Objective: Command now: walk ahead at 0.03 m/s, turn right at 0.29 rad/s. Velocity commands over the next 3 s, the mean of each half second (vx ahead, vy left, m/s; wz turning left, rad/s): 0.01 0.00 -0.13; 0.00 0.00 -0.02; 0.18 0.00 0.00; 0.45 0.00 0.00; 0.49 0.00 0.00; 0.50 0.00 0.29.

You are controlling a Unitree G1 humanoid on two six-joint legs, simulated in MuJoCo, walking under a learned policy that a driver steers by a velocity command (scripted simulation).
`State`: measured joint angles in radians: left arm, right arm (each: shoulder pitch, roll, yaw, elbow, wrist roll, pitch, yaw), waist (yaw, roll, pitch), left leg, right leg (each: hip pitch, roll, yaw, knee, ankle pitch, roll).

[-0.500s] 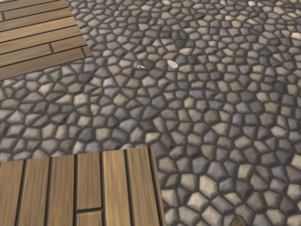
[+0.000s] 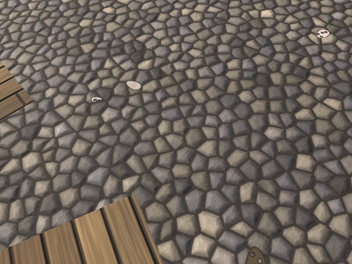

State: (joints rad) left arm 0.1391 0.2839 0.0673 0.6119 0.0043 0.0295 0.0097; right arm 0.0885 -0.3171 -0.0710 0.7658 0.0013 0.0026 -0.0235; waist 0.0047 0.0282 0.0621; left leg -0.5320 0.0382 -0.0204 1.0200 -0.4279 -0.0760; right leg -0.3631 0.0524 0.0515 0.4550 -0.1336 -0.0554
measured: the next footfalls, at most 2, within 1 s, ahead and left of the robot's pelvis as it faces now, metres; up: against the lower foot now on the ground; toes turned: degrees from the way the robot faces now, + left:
left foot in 0.18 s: +0.07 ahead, +0.15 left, +0.00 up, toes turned -2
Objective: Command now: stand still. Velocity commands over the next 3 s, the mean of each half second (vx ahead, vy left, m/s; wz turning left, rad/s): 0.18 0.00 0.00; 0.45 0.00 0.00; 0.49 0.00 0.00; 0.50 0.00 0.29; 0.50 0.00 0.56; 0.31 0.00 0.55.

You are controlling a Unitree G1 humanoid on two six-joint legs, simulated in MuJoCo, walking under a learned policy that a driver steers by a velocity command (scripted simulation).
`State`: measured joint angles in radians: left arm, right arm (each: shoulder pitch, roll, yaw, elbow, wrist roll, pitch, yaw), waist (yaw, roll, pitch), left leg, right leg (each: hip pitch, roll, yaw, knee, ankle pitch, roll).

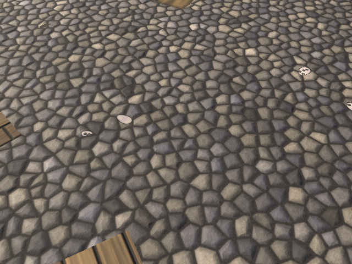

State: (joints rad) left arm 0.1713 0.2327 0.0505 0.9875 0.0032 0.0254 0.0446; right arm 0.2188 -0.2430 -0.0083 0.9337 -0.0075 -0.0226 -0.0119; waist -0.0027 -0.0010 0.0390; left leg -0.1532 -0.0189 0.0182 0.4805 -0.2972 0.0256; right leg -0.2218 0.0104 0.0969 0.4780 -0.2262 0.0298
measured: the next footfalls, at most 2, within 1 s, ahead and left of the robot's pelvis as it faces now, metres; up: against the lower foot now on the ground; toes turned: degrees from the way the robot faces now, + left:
right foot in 0.46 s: +0.12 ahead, -0.15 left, +0.00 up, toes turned -1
left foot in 0.94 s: +0.49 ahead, +0.08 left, +0.00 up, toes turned +3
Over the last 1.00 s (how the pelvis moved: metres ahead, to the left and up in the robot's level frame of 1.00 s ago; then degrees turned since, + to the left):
0.04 0.05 0.00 -2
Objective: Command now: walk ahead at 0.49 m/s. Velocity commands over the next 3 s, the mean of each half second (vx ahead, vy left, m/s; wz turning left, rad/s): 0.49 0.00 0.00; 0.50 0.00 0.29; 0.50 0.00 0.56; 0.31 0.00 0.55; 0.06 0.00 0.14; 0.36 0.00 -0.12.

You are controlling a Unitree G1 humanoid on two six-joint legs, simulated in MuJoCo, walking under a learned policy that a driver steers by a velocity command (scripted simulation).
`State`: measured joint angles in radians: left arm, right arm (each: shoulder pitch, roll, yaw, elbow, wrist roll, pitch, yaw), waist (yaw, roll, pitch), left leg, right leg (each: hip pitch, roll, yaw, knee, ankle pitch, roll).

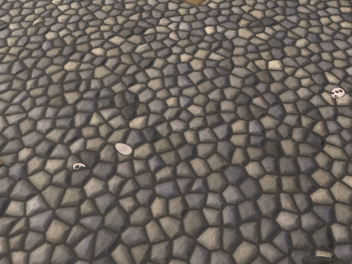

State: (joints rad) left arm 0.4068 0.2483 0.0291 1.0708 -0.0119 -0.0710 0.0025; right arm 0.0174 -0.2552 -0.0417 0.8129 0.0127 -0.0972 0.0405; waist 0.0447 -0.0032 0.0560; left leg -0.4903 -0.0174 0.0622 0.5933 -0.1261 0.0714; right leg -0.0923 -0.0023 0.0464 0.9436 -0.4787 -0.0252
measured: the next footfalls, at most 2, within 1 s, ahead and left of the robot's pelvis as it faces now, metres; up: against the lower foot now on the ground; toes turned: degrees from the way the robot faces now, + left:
right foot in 0.46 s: +0.46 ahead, -0.14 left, +0.00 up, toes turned -2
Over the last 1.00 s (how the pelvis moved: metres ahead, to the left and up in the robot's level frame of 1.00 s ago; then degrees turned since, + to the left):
0.34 -0.01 -0.02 0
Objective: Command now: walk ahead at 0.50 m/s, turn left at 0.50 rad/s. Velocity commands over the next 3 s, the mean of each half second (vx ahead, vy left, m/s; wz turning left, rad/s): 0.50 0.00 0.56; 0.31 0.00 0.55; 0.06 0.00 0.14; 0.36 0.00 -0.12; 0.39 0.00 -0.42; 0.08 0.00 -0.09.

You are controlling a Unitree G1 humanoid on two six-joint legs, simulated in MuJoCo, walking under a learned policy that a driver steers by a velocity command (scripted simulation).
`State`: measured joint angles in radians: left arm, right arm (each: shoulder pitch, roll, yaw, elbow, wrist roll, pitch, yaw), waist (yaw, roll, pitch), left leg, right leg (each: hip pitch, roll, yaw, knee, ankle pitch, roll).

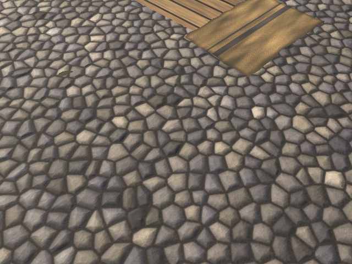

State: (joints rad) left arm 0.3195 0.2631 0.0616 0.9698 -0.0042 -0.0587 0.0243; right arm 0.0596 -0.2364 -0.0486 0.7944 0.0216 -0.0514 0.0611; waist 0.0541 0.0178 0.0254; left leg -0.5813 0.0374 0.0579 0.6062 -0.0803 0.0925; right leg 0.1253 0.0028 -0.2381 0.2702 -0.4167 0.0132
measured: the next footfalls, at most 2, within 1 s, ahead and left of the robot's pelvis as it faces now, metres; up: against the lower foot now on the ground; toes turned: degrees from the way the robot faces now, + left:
left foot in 0.04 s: +0.19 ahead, +0.09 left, +0.00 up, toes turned +4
right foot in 0.50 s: +0.50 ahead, -0.05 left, +0.00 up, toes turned +21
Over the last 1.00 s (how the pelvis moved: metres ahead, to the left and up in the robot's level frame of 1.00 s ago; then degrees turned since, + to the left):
0.58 -0.02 0.01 11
